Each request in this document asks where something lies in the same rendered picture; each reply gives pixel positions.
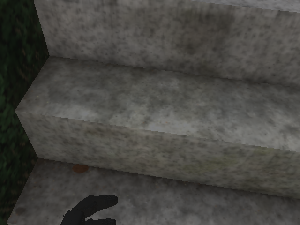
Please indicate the left robot hand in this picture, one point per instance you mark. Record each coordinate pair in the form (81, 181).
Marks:
(87, 207)

